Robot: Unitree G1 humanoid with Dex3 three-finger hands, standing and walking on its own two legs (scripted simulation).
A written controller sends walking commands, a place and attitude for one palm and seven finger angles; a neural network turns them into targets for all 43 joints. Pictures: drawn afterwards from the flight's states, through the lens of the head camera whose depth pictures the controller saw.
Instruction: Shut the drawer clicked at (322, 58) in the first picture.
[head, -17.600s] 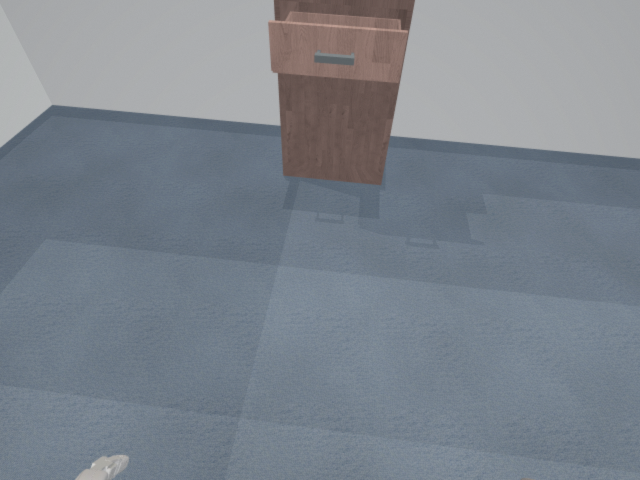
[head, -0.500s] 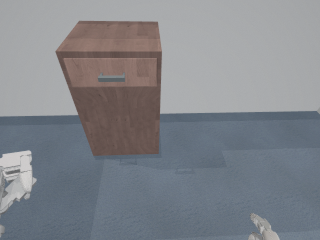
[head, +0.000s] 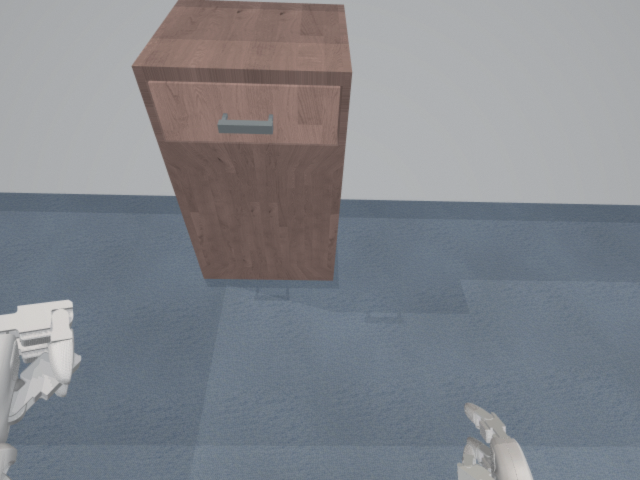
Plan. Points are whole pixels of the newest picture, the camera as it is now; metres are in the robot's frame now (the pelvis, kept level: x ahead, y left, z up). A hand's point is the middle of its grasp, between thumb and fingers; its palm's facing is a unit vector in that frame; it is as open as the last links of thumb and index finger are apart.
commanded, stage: let the arm hang, fingers relaxed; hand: left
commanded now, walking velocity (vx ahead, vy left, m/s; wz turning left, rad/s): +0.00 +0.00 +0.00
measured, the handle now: (246, 122) +0.89 +0.25 -0.06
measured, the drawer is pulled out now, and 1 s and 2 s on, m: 0.00 0.00 0.00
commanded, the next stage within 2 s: look to check the result in 1.08 s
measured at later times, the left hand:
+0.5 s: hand out of the picture -0.06 +0.19 -0.17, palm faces +0.05 -0.97 -0.25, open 4.7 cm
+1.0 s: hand out of the picture -0.01 +0.12 -0.18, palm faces +0.05 -0.99 -0.15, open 7.3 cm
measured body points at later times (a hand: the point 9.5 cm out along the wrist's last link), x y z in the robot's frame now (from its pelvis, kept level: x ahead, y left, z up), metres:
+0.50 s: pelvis -0.01 -0.01 +0.00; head +0.01 -0.01 +0.45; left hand -0.06 +0.24 -0.15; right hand -0.01 -0.25 -0.16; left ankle +0.06 +0.10 -0.74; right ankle -0.02 -0.13 -0.74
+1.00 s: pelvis +0.00 -0.02 +0.00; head +0.01 -0.02 +0.45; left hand -0.02 +0.18 -0.16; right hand -0.03 -0.22 -0.17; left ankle +0.06 +0.10 -0.74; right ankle -0.02 -0.13 -0.74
